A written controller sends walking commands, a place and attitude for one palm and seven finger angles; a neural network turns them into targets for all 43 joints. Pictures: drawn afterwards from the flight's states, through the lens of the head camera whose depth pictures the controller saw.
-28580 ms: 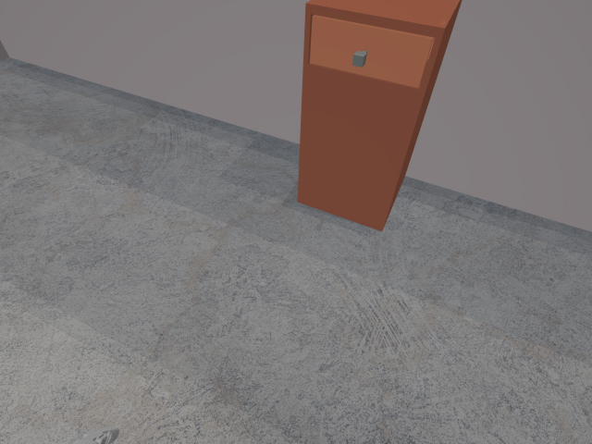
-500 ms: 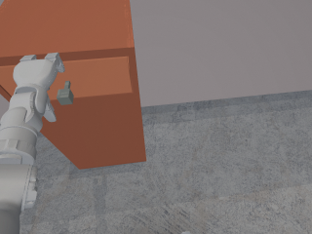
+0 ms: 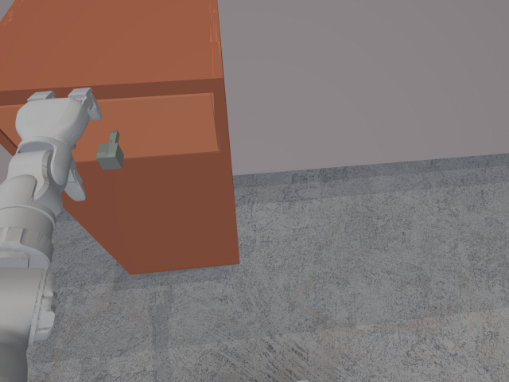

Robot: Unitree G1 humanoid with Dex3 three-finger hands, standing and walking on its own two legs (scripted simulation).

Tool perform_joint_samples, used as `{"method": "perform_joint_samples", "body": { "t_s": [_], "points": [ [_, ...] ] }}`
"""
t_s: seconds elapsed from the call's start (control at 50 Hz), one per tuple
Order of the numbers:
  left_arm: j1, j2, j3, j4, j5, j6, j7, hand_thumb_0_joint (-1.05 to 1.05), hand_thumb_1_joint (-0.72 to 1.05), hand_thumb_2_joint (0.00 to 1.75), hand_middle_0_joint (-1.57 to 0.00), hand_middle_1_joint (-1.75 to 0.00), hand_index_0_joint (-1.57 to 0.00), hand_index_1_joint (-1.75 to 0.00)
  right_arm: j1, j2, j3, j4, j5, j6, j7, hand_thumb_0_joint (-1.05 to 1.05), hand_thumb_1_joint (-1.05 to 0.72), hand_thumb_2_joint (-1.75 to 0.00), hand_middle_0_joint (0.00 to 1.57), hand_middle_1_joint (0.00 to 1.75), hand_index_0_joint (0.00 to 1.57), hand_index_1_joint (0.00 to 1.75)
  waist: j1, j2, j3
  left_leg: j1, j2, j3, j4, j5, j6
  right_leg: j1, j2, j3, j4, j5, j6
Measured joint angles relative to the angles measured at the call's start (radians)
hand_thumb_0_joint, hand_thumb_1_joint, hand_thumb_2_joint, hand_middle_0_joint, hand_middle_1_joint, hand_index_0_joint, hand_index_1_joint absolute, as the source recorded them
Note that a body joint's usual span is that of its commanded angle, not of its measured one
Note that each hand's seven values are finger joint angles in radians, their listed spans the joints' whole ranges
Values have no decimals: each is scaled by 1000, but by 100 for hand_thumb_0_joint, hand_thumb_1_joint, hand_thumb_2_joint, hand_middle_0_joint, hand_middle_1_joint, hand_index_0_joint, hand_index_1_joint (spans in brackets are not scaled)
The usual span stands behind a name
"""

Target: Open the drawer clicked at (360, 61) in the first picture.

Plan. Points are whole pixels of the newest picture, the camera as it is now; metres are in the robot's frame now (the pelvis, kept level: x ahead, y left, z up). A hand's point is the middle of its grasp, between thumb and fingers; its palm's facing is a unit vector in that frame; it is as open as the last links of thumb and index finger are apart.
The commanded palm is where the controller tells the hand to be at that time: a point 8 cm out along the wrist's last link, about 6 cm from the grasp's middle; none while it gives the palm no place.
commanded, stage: lower the fingers behind the handle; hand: left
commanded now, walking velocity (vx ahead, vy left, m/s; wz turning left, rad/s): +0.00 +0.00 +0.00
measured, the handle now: (112, 148) +0.52 +0.26 +0.02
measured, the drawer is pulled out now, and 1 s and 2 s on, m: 0.00 0.00 0.00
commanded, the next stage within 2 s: lift the fingers back up to retry in 1.58 s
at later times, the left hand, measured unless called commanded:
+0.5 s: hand (86, 154) +0.48 +0.29 +0.05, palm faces -0.02 -0.02 -1.00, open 13.7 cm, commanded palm +0.46 +0.28 +0.11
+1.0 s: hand (88, 164) +0.47 +0.29 +0.04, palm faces -0.03 +0.01 -1.00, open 13.9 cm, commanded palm +0.45 +0.28 +0.07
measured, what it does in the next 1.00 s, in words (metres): stands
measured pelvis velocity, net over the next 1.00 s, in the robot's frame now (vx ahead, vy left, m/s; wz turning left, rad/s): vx -0.01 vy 0.01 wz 0.00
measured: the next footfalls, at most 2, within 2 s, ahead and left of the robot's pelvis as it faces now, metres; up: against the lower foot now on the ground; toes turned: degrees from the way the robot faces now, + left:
none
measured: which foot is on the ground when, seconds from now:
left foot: down 0.00-1.00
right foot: down 0.00-1.00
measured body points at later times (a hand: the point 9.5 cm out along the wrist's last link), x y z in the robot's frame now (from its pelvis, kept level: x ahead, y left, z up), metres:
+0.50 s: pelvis +0.00 +0.01 -0.01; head +0.10 +0.02 +0.43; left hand +0.48 +0.29 +0.11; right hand +0.01 -0.27 -0.13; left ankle -0.02 +0.10 -0.72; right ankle +0.00 -0.12 -0.72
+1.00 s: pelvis -0.01 +0.01 -0.02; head +0.09 +0.02 +0.42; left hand +0.47 +0.29 +0.09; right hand +0.02 -0.27 -0.14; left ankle -0.02 +0.10 -0.72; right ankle +0.00 -0.12 -0.72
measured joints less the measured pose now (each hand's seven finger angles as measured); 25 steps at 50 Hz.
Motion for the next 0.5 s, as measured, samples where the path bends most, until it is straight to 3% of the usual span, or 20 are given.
{"method": "perform_joint_samples", "body": {
  "t_s": [0.06,0.16,0.3,0.4,0.5],
  "points": [
    [8,2,-14,6,-8,6,-25,0,-48,30,-32,-120,-32,-120,14,5,1,3,2,3,-1,0,-90,-90,20,30,20,30,5,3,-3,6,0,1,-5,0,2,7,0,1,-7,1,2],
    [25,-1,-27,9,-15,-37,-56,0,-49,30,-31,-120,-32,-120,31,13,8,11,5,7,-9,0,-90,-90,20,30,21,30,2,-5,0,6,-2,-4,0,-4,4,10,-2,-4,-6,-3,3],
    [12,8,4,3,15,-107,1,0,-49,30,-32,-120,-32,-120,38,15,0,14,-7,-7,-9,0,-90,-90,20,30,21,30,-14,-18,9,-63,-3,-9,50,-19,7,-52,-3,-9,33,-13,6],
    [-9,5,17,9,29,-79,63,0,-48,30,-32,-120,-32,-120,48,9,-12,26,-19,-11,8,0,-90,-90,20,30,21,30,-18,-12,-4,-117,-3,-5,85,-33,11,-104,-3,-6,60,-22,11],
    [-5,-19,11,25,13,-24,76,0,-48,30,-32,-120,-33,-122,62,9,-14,40,-21,1,21,0,-90,-90,20,30,20,30,-15,1,-24,-120,-1,3,91,-43,17,-107,-1,2,60,-26,18]
  ]
}}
